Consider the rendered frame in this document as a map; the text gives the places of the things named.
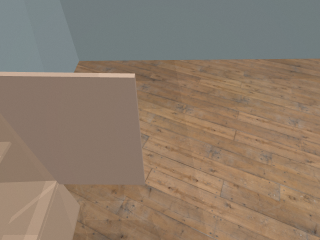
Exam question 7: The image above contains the cupboard door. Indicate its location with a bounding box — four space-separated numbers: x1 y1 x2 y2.
0 71 145 185

